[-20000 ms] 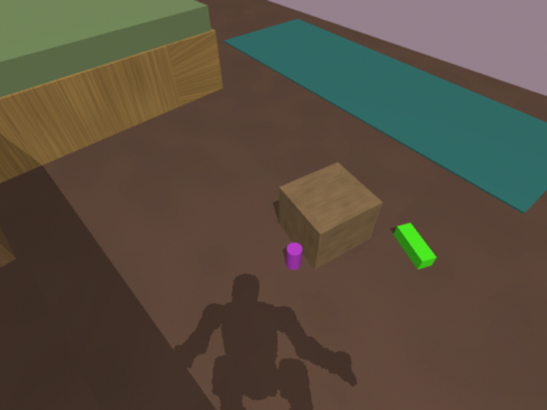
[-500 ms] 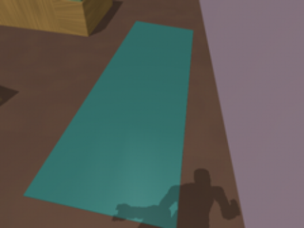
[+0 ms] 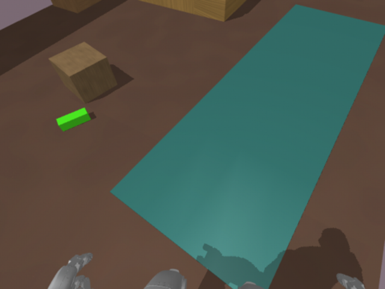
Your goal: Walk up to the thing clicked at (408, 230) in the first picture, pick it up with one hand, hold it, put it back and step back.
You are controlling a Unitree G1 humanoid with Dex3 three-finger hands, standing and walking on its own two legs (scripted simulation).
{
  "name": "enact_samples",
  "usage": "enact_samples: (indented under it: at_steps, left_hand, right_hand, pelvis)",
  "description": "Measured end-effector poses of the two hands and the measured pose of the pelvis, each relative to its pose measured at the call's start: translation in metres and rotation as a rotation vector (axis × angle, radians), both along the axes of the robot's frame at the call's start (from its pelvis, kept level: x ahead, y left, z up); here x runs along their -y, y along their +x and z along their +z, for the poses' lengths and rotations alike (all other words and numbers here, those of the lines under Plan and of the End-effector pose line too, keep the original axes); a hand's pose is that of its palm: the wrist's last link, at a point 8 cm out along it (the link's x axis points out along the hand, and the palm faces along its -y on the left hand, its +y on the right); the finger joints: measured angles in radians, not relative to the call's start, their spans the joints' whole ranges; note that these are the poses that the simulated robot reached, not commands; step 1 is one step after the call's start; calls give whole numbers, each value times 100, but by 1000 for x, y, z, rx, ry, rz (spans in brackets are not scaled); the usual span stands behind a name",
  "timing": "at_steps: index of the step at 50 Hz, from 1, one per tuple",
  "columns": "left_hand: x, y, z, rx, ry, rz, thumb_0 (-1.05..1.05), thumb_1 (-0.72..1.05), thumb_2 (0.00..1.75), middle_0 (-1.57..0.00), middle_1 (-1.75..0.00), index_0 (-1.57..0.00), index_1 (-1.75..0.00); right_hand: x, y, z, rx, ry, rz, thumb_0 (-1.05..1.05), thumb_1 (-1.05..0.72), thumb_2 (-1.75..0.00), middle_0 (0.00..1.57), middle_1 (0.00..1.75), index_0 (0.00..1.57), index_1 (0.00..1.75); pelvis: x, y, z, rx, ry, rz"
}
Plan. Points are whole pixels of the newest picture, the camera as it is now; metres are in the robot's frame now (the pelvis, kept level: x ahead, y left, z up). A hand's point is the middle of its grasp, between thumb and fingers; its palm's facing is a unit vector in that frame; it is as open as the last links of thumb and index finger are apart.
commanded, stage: walk up
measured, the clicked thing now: (74, 119) +1.17 +0.98 -0.73
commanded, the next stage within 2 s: none
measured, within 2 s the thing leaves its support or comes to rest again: neither
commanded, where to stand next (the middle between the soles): +0.07 +0.00 m, yaw +34 degrees
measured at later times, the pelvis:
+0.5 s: pelvis -0.02 -0.02 -0.02, yaw +19 degrees
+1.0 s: pelvis -0.03 -0.04 -0.01, yaw +31 degrees
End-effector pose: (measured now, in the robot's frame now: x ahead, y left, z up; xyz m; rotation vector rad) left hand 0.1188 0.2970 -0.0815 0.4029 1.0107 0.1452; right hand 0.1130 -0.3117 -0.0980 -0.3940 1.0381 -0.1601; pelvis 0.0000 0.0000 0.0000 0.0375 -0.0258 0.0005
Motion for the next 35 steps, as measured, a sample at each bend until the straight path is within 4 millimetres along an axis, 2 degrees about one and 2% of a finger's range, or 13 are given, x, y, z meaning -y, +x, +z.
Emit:
enact_samples:
  at_steps: [4,9,14,20,27,31,35]
  left_hand:
    - [-20,-27,-9,-12,-7,79,0,90,90,-21,-30,-21,-30]
    - [-49,-61,-40,-43,-33,197,0,90,90,-20,-30,-20,-30]
    - [-51,-96,-53,-93,-59,287,0,90,90,-20,-30,-20,-30]
    - [-39,-141,-57,-130,-66,361,0,90,90,-20,-30,-20,-30]
    - [-10,-187,-52,-124,-19,439,0,90,90,-20,-30,-20,-30]
    - [16,-217,-40,-116,-7,483,0,90,90,-20,-30,-20,-30]
    - [33,-245,-21,-124,-10,546,0,90,90,-20,-30,-20,-30]
  right_hand:
    - [-7,13,6,-11,-31,61,1,-90,-90,21,30,20,30]
    - [-15,15,9,-11,-114,119,1,-90,-90,21,30,20,30]
    - [-18,11,21,-46,-162,159,1,-90,-90,21,31,21,30]
    - [-17,26,23,-41,-178,238,1,-90,-90,21,31,21,30]
    - [-10,55,6,0,-125,346,1,-90,-90,21,31,21,30]
    - [-11,68,-1,1,-91,379,1,-90,-90,21,31,21,30]
    - [-18,79,3,-13,-56,441,1,-90,-90,21,31,21,30]
  pelvis:
    - [-3,-1,-4,2,-5,59]
    - [-16,-2,-22,14,-7,124]
    - [-13,-8,-18,12,-39,208]
    - [-2,-17,-18,-2,-66,279]
    - [30,-28,-26,-6,-72,344]
    - [46,-32,-21,18,-57,383]
    - [47,-34,-7,20,-23,437]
